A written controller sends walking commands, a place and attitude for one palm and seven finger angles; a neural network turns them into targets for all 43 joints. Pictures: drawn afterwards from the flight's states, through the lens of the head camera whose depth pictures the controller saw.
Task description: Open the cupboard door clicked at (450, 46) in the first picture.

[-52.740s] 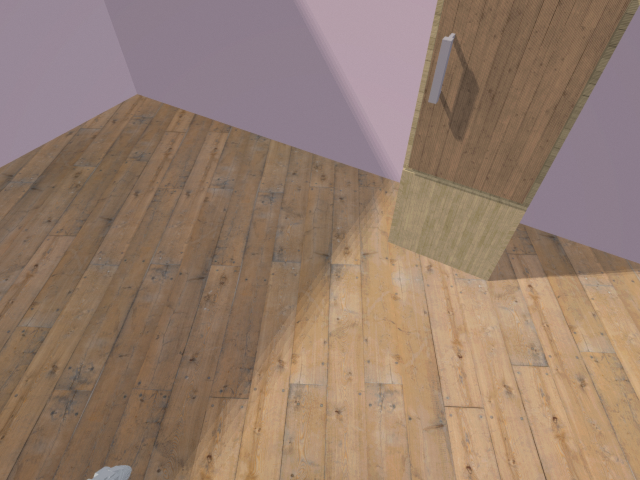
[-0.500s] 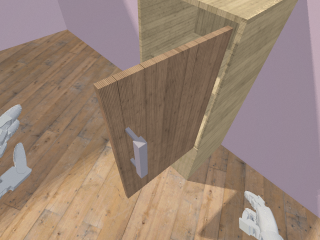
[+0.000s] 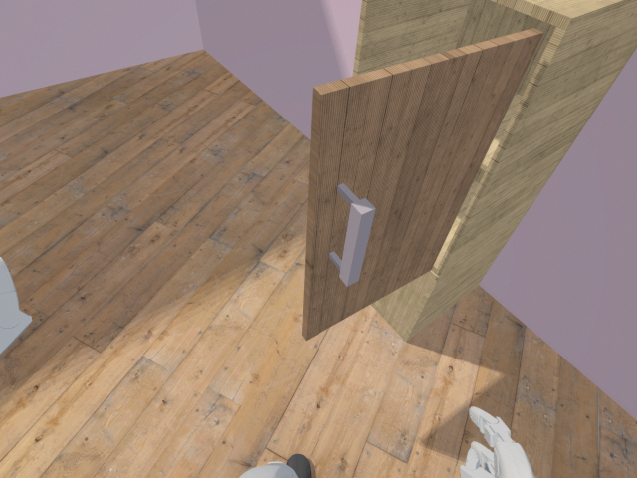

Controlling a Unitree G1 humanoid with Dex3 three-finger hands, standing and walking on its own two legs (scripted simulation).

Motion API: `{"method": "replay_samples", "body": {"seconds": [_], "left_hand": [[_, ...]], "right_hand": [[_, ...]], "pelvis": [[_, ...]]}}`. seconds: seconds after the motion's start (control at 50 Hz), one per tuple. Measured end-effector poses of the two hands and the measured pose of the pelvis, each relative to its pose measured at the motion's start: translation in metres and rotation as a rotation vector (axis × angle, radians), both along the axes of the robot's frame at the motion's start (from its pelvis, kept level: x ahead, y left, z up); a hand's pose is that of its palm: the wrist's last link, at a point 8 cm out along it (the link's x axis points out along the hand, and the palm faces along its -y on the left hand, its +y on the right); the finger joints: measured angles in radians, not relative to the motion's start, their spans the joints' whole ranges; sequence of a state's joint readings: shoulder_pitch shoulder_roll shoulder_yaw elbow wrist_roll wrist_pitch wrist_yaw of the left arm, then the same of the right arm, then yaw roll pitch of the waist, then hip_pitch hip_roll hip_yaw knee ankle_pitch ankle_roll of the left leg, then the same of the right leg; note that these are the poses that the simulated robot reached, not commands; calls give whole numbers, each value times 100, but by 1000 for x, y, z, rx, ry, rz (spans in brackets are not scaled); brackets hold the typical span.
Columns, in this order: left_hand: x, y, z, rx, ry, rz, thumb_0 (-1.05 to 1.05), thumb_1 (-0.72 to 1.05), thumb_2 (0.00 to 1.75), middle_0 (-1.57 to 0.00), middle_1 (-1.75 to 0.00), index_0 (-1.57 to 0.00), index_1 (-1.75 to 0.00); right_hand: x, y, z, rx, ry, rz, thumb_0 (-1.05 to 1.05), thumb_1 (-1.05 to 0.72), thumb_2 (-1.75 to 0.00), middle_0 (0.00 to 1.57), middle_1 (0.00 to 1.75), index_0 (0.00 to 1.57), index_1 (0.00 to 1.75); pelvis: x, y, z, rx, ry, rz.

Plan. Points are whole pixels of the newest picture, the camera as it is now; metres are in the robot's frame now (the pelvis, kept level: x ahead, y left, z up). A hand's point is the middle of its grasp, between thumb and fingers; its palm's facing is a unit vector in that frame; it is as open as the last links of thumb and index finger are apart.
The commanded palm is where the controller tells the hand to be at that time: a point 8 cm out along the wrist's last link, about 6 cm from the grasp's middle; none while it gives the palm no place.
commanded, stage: step back with the hand held close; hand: left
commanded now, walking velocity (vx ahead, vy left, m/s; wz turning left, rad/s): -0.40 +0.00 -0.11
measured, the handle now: (347, 237) +0.45 -0.01 +0.03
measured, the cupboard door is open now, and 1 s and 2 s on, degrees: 85 85 85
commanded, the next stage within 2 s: stop stepping back and stand still in 0.04 s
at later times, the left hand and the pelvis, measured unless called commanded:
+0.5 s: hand out of the picture +0.10 +0.29 +0.19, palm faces +0.24 -0.86 -0.45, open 7.4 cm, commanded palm +0.06 +0.34 +0.19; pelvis -0.12 +0.06 +0.03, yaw -8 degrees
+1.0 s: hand out of the picture +0.10 +0.32 +0.19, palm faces +0.29 -0.84 -0.46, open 7.5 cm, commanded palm +0.03 +0.37 +0.19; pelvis -0.15 +0.10 +0.00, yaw -8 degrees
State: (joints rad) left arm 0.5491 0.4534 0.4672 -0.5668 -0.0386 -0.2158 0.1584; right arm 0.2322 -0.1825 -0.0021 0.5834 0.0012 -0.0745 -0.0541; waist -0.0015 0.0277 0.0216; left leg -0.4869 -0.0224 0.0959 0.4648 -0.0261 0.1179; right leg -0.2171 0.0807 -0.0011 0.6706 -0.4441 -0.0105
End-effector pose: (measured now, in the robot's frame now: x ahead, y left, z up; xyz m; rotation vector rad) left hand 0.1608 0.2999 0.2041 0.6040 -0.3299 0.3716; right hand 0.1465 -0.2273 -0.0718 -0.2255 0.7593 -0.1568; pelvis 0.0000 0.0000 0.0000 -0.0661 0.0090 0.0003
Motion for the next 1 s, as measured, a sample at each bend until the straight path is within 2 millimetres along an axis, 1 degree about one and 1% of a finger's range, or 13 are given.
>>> {"method": "replay_samples", "body": {"seconds": [0.06, 0.14, 0.22, 0.26, 0.34, 0.42, 0.56, 0.62, 0.66, 0.74, 0.84, 0.92, 1.0], "left_hand": [[-23, 7, -6, -7, 28, 27, 2, 89, 89, -21, -30, -21, -30], [-42, 12, -18, -90, 64, 19, 2, 89, 89, -21, -30, -21, -30], [-41, 19, -23, -141, 33, -33, 2, 89, 89, -21, -30, -21, -30], [-36, 25, -23, -150, 2, -64, 2, 89, 89, -21, -30, -21, -30], [-37, 31, -15, -145, 4, -123, 2, 89, 89, -21, -30, -21, -30], [-60, 29, -1, -95, 21, -192, 2, 89, 89, -21, -30, -20, -30], [-110, 40, 5, -65, 118, -140, 2, 89, 89, -21, -30, -21, -30], [-131, 43, 3, -5, 115, -110, 2, 89, 89, -21, -30, -21, -30], [-142, 44, -2, -19, 100, -115, 2, 89, 89, -21, -30, -21, -30], [-149, 51, -9, -98, 40, -102, 2, 89, 89, -21, -30, -21, -30], [-129, 60, -17, -165, -11, -83, 2, 89, 89, -21, -30, -21, -30], [-107, 64, -16, -140, -45, -127, 2, 89, 89, -21, -30, -20, -30], [-91, 62, -1, -27, -12, -180, 2, 89, 89, -21, -30, -20, -30]], "right_hand": [[-2, 7, -4, 23, -30, 25, 1, -91, -89, 20, 30, 21, 30], [-20, 16, 2, 33, -3, 18, 1, -91, -89, 20, 30, 21, 30], [-40, 20, 22, -25, -27, -10, 1, -91, -89, 21, 30, 21, 30], [-49, 20, 29, -56, -69, -32, 1, -91, -89, 21, 30, 21, 30], [-81, 29, 45, -54, -138, -73, 1, -91, -89, 20, 30, 21, 30], [-124, 38, 54, -37, -145, -120, 1, -91, -89, 20, 30, 21, 30], [-189, 46, 38, -17, -24, -161, 1, -91, -89, 20, 30, 20, 30], [-205, 44, 18, -13, -2, -142, 1, -91, -89, 20, 30, 21, 30], [-217, 42, 2, -20, 36, -135, 1, -91, -89, 20, 30, 21, 30], [-239, 44, -2, -10, 91, -179, 1, -91, -89, 20, 30, 21, 30], [-241, 47, 5, -59, 69, -208, 1, -91, -89, 20, 30, 21, 30], [-224, 52, 1, -86, 33, -210, 1, -91, -89, 20, 30, 20, 30], [-206, 69, 4, -30, -13, -201, 1, -91, -89, 20, 30, 20, 30]], "pelvis": [[-21, 4, -4, 13, 28, -23], [-40, 14, 5, 15, 4, -60], [-49, 26, 9, 38, 7, -87], [-62, 35, 7, 39, -3, -78], [-91, 48, 14, 37, -45, -106], [-108, 55, 22, 17, -49, -130], [-137, 63, 33, 11, -15, -132], [-159, 63, 17, 72, -1, -136], [-172, 69, 9, 39, -16, -145], [-171, 71, 11, 43, -29, -147], [-162, 80, 11, 60, -30, -135], [-155, 94, 0, 76, -35, -132], [-154, 96, 4, 85, -43, -140]]}}
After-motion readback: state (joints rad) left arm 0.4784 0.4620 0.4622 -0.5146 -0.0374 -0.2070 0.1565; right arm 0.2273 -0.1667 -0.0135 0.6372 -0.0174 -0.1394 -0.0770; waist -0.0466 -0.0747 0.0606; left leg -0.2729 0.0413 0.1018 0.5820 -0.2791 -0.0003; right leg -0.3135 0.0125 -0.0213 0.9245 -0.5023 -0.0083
